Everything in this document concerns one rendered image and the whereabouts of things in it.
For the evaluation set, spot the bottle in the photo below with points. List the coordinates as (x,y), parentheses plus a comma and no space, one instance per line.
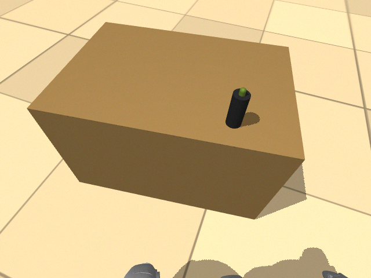
(238,105)

